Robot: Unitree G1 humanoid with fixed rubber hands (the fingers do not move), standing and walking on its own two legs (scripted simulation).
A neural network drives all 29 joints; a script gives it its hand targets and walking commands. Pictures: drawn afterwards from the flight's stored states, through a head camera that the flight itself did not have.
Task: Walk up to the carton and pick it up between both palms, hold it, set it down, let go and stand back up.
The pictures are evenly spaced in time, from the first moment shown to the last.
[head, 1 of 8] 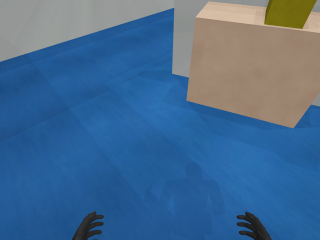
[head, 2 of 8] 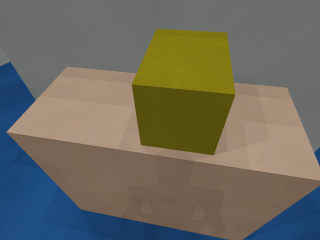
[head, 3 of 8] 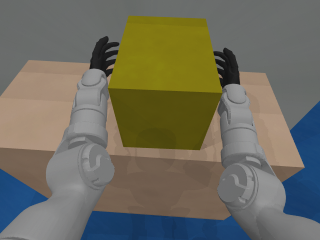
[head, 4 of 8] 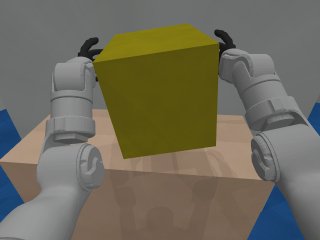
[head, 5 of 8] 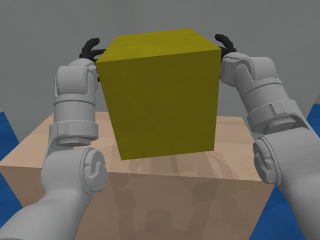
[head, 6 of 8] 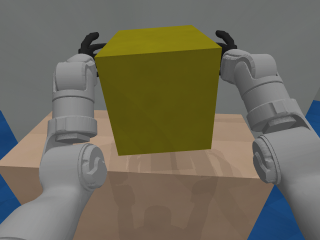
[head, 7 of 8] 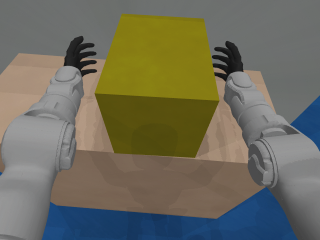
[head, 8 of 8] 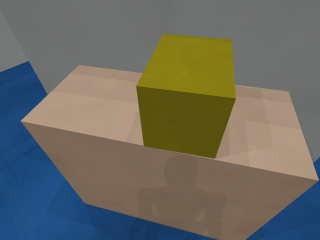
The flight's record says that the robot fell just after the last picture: no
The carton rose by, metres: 0.23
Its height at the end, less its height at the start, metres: +0.00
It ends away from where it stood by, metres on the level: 0.03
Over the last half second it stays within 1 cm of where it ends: yes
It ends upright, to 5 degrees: yes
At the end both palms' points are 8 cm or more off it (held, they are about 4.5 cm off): yes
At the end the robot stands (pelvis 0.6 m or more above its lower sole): yes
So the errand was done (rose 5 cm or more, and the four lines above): yes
